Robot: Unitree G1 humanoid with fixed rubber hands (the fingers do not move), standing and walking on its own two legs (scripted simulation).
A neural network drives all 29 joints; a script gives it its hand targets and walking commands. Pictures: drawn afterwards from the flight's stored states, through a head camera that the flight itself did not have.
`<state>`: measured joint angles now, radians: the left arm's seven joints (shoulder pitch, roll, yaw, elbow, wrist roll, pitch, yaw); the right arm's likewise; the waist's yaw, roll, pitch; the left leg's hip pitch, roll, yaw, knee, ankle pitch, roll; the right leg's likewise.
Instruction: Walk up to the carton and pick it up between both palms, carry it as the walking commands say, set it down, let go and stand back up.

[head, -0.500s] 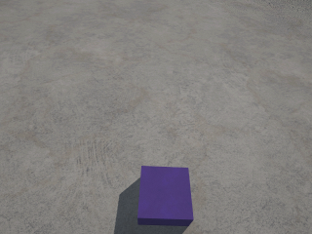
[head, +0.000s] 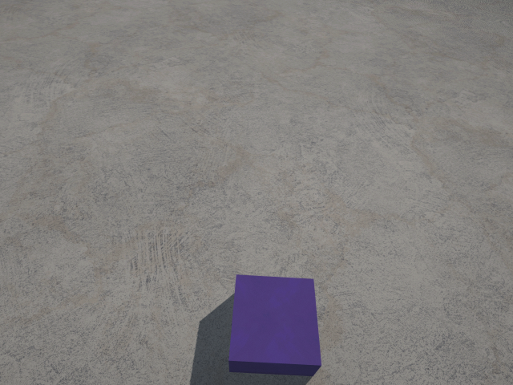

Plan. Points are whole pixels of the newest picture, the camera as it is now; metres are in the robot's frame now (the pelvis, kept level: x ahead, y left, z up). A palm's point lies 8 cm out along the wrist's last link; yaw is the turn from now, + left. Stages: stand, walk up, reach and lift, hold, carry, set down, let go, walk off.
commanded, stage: walk up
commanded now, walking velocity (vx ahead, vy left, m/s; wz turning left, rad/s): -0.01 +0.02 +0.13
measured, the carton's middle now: (273, 323) +0.46 -0.06 -0.69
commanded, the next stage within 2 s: stand in 0.76 s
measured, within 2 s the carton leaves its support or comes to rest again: neither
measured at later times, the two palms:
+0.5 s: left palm out of the picture -0.02 +0.24 -0.16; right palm out of the picture +0.05 -0.22 -0.13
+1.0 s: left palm out of the picture +0.00 +0.23 -0.15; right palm out of the picture +0.07 -0.23 -0.13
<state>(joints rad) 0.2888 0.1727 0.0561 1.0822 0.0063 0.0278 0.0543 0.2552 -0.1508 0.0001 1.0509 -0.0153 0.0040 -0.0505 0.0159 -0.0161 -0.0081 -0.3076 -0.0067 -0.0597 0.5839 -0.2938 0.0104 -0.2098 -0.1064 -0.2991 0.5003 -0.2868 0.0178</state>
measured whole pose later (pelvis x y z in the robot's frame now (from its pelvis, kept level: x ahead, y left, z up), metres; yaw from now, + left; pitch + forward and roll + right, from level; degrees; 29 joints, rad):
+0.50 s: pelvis +0.00 +0.01 +0.00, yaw +1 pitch +0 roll -2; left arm 0.31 0.18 0.06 1.08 0.01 0.05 0.05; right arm 0.24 -0.15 0.01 1.03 -0.02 0.00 -0.05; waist 0.02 -0.02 0.01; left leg -0.30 -0.02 -0.06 0.61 -0.31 0.02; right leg -0.20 -0.12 -0.30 0.53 -0.30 0.03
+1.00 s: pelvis +0.00 +0.00 +0.00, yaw +0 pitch +2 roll -1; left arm 0.34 0.19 0.04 0.97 -0.04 0.06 0.05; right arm 0.22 -0.16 0.01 0.95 -0.02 0.05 -0.04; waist 0.03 -0.02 -0.01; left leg -0.34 -0.01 -0.06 0.61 -0.31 0.01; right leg -0.26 -0.08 -0.22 0.56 -0.33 0.01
